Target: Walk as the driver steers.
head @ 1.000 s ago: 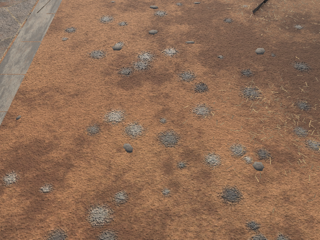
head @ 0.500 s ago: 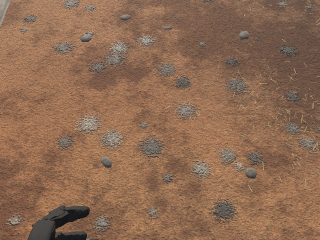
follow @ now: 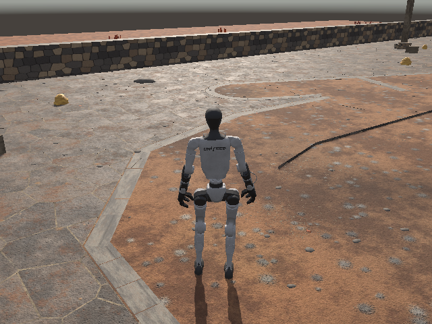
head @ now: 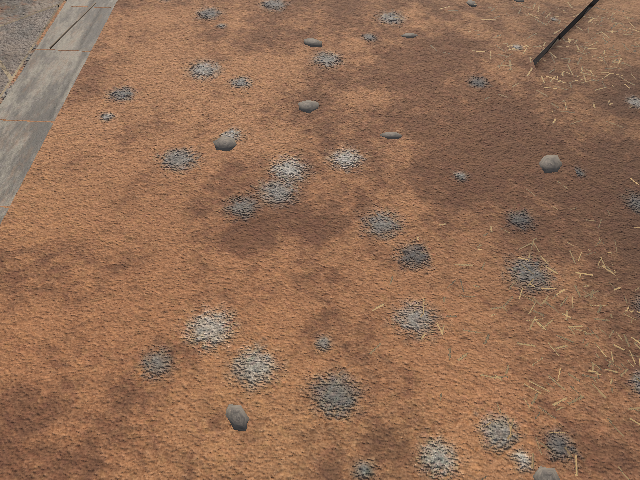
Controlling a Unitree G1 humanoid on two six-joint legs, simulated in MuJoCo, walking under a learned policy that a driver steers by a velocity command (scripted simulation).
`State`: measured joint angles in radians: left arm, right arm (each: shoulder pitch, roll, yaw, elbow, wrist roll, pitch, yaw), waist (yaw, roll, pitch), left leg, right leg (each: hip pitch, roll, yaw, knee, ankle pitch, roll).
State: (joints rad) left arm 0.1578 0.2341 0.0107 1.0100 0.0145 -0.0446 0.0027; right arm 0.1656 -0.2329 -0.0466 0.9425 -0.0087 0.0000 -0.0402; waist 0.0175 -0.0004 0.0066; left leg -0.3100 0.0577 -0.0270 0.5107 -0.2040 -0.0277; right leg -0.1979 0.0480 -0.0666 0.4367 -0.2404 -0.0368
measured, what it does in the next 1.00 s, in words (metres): walks ahead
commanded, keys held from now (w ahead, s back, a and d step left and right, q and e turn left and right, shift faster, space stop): no key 0.60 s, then w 0.40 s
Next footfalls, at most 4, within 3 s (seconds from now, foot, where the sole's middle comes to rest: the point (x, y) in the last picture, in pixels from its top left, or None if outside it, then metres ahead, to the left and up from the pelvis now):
1.38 right None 0.50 -0.08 -0.77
1.96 left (247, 365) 0.78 0.19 -0.77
2.48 right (292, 251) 1.14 0.11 -0.77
2.94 left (204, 223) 1.23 0.36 -0.77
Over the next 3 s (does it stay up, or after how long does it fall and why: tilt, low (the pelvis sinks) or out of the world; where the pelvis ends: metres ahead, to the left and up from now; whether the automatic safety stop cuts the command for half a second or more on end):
stays up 1.13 0.22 -0.01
